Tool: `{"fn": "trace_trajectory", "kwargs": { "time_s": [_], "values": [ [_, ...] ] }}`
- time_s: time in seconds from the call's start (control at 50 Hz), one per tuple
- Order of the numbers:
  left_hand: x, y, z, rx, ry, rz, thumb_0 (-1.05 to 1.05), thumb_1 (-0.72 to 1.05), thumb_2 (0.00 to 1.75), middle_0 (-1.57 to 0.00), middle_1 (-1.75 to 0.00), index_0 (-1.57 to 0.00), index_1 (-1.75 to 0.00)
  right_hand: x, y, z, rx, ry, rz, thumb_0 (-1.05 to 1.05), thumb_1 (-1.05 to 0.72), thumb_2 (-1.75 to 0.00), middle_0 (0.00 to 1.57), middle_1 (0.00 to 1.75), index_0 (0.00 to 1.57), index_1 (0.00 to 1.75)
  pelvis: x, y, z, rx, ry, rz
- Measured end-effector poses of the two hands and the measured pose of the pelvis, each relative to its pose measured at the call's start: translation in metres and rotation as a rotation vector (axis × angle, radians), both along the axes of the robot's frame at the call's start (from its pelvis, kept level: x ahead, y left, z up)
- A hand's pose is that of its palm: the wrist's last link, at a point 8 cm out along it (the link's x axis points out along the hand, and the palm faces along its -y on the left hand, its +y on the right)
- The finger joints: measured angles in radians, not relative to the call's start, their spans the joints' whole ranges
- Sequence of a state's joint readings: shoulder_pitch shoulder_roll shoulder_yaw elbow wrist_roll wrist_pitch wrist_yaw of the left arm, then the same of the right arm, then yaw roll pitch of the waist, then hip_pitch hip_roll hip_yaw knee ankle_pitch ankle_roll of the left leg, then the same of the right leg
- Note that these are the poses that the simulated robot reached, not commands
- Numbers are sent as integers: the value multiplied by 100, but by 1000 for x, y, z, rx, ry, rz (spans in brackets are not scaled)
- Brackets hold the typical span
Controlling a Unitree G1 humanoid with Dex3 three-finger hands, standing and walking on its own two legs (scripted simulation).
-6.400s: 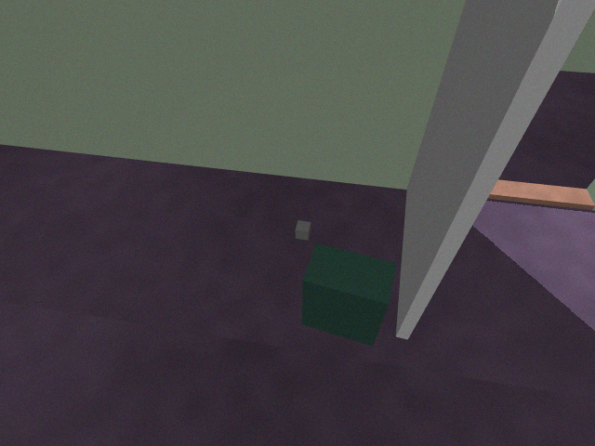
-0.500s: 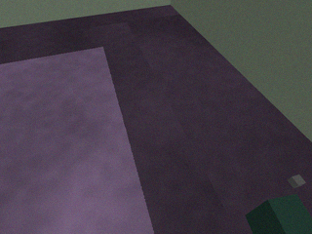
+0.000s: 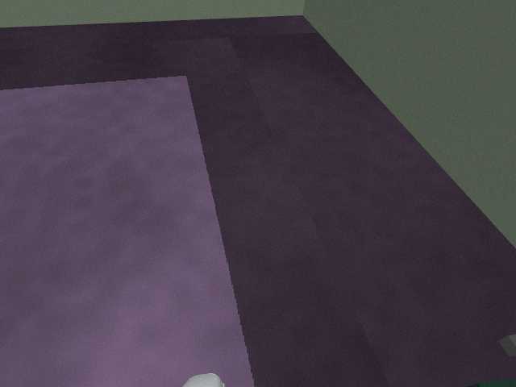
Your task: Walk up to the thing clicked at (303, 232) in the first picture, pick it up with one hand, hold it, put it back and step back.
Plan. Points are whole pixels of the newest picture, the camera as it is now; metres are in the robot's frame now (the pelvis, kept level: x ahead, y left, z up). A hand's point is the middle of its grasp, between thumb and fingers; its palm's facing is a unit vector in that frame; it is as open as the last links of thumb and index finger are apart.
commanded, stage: walk up
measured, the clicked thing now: (515, 344) +0.42 -0.97 -0.72
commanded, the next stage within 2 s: none
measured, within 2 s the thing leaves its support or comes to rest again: neither
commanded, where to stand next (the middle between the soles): +0.75 -0.10 m, yaw -2 degrees
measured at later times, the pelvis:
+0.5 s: pelvis +0.22 -0.05 +0.01, yaw -2 degrees
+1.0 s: pelvis +0.43 -0.05 +0.00, yaw -3 degrees
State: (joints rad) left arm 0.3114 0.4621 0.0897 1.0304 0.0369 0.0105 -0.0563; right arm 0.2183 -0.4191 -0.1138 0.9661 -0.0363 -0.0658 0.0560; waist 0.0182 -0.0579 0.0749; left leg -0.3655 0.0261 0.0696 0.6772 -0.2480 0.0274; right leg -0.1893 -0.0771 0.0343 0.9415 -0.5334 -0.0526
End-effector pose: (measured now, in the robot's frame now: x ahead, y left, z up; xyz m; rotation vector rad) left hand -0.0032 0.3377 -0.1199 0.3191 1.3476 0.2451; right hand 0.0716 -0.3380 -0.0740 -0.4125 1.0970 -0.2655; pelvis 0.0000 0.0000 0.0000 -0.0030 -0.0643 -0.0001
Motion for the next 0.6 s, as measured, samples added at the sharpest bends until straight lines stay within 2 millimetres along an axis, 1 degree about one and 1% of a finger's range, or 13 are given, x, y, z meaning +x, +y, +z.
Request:
{"fn": "trace_trajectory", "kwargs": {
  "time_s": [0.08,0.16,0.24,0.32,0.36,0.42,0.46,0.5,0.54,0.6],
  "values": [
    [51,-3,9,-36,-62,-38,1,91,90,-20,-30,-20,-29,3,17,7,29,27,-32,0,-91,-90,20,30,20,30,26,6,13,3,-2,-8],
    [97,-6,21,-54,-108,-71,1,91,90,-20,-30,-20,-29,13,27,9,57,40,-49,0,-90,-90,20,30,20,30,55,8,22,18,-3,-14],
    [137,-11,31,-49,-110,-101,1,91,90,-20,-30,-20,-29,32,28,5,83,51,-65,0,-90,-90,20,30,21,30,88,5,25,24,2,-28],
    [186,-21,38,-34,-112,-131,1,91,90,-20,-30,-20,-29,59,18,-5,104,65,-76,1,-90,-90,20,30,21,30,124,-6,23,37,13,-41],
    [215,-30,40,-22,-120,-150,1,91,90,-20,-30,-20,-29,75,10,-12,112,75,-81,1,-90,-90,20,30,21,30,144,-14,19,45,21,-49],
    [266,-47,40,2,-147,-179,1,91,90,-20,-30,-20,-29,102,-9,-27,120,89,-92,1,-90,-90,20,30,21,30,177,-30,10,55,36,-56],
    [300,-62,41,13,-181,-188,1,91,90,-20,-30,-20,-29,123,-22,-38,119,105,-93,1,-90,-90,20,30,21,30,198,-40,5,18,37,-52],
    [328,-77,46,16,-241,-196,1,91,90,-20,-30,-20,-29,147,-29,-41,126,119,-85,1,-90,-90,20,30,20,30,215,-51,5,13,35,-42],
    [348,-89,53,14,-286,-183,1,91,90,-20,-30,-20,-29,173,-34,-38,132,121,-60,1,-91,-90,20,30,20,30,232,-58,11,40,30,-49],
    [364,-100,63,13,-294,-162,1,91,90,-20,-30,-20,-30,218,-42,-27,134,75,-43,1,-91,-90,20,30,20,30,258,-65,21,50,27,-56]
  ]
}}
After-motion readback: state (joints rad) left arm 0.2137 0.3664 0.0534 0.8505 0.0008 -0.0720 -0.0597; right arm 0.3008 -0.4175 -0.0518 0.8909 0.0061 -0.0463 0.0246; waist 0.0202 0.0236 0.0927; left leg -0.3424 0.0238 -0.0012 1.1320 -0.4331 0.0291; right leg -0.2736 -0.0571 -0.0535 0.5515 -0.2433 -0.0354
